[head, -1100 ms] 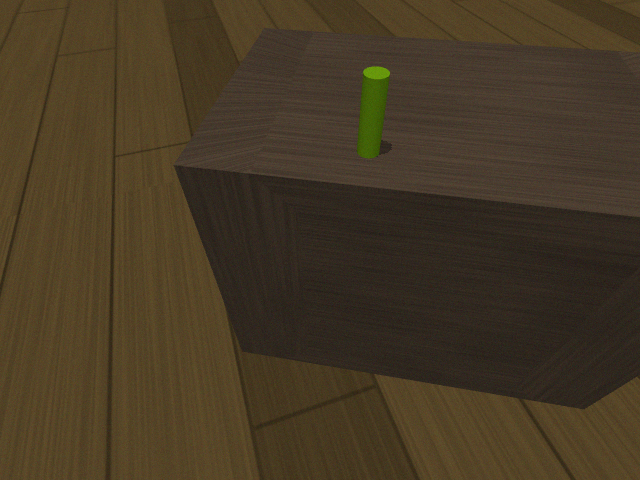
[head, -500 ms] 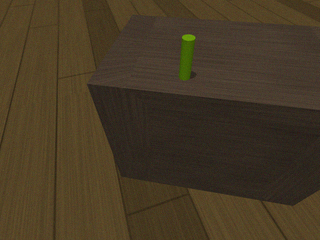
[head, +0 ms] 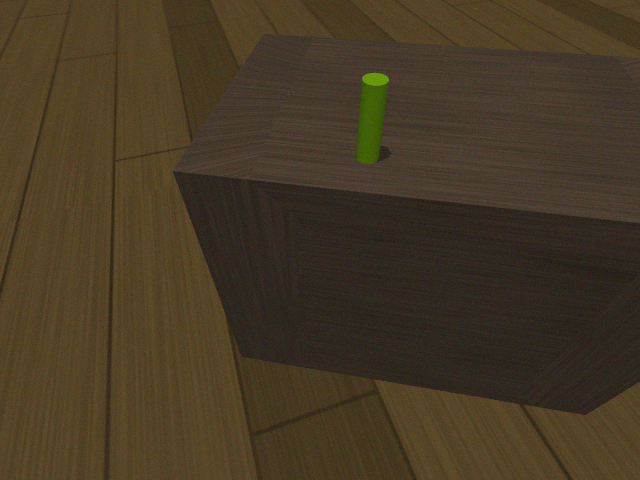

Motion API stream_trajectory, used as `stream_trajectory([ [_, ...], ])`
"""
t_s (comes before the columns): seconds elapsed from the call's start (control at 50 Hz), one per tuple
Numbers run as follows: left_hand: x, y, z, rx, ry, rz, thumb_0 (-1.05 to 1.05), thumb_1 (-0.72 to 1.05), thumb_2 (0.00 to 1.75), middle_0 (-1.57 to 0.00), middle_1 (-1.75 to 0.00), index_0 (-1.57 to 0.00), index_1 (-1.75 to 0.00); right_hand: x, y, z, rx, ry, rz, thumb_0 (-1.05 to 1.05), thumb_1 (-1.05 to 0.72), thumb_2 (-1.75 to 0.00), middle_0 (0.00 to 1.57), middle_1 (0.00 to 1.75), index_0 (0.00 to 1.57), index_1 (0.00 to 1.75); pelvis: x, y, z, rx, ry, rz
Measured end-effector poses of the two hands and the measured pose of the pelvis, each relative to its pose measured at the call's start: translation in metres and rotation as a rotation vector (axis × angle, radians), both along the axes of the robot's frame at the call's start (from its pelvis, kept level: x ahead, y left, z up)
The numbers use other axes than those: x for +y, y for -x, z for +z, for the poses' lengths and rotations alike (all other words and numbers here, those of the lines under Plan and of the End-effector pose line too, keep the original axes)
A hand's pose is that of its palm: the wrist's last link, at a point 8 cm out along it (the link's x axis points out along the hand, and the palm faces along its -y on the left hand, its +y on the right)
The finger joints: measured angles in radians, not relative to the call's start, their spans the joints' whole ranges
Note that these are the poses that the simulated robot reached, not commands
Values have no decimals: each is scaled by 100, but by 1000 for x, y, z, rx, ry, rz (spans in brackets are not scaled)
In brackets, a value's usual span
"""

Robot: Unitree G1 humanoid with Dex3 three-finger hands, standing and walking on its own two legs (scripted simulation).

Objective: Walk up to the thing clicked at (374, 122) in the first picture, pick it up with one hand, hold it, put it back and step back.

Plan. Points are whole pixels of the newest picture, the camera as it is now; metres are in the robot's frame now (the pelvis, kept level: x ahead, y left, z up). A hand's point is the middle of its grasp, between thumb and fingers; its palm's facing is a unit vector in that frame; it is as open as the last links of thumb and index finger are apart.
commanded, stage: stand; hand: left
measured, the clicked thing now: (371, 121) +0.66 -0.06 +0.09
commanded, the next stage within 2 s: walk up in 0.02 s
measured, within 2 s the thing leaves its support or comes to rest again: neither
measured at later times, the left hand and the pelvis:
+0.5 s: hand out of the picture +0.15 +0.14 -0.17, palm faces -0.14 -0.93 -0.33, open 7.4 cm; pelvis +0.06 -0.12 -0.03, yaw -8 degrees
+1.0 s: hand (322, 372) +0.32 +0.02 -0.17, palm faces -0.23 -0.89 -0.39, open 7.4 cm; pelvis +0.16 -0.22 -0.04, yaw -11 degrees
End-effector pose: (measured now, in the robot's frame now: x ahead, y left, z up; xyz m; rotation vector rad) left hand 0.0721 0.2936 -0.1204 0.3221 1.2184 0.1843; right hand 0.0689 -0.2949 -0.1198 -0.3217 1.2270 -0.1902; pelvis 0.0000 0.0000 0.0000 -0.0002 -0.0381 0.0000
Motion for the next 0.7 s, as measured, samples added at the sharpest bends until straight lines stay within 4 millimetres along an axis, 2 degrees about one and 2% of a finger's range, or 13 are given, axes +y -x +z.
stream_trajectory([
  [0.06,2,-1,-1,2,8,-11,1,91,90,-20,-30,-20,-29,-3,1,1,-25,8,-7,1,-90,-89,21,30,20,30,-2,0,-2,5,-8,-13],
  [0.1,5,-4,-2,19,3,-28,1,91,90,-21,-30,-20,-29,-13,7,4,-61,29,-29,1,-90,-89,21,30,20,30,-7,-1,-5,10,-18,-31],
  [0.22,-1,-20,0,33,-15,-55,1,91,90,-20,-30,-20,-29,-70,40,14,-29,131,-91,1,-90,-89,21,30,21,30,-35,-11,-11,-1,-33,-79],
  [0.32,-32,-46,-4,43,-36,-107,1,91,90,-20,-30,-20,-29,-130,52,8,8,184,-133,1,-90,-89,21,30,21,30,-71,-29,-26,-11,-32,-118],
  [0.36,-48,-57,-9,21,-48,-118,1,91,90,-20,-30,-20,-29,-155,50,-3,24,200,-142,1,-90,-89,21,30,21,30,-89,-37,-36,-17,-7,-120],
  [0.4,-66,-64,-12,-6,-44,-120,1,91,90,-20,-30,-20,-29,-169,41,-8,40,203,-153,1,-90,-89,21,30,20,30,-102,-43,-40,-20,3,-121],
  [0.5,-106,-73,-9,-11,10,-116,1,91,90,-20,-30,-20,-29,-174,3,2,-6,159,-122,1,-90,-89,21,30,20,30,-118,-63,-26,-15,10,-137],
  [0.6,-126,-97,-16,-20,49,-135,1,90,90,-21,-30,-21,-30,-167,-32,12,-56,133,-77,1,-90,-89,21,30,20,30,-130,-90,-24,1,17,-145],
  [0.64,-130,-113,-26,-25,56,-149,1,90,90,-21,-30,-21,-30,-167,-39,12,-84,149,-70,1,-90,-89,21,30,20,30,-133,-102,-30,-2,11,-150],
  [0.7,-141,-140,-34,-14,51,-175,1,90,90,-21,-30,-21,-30,-173,-39,15,-93,164,-110,1,-90,-89,21,30,21,30,-144,-117,-31,-10,-9,-164],
])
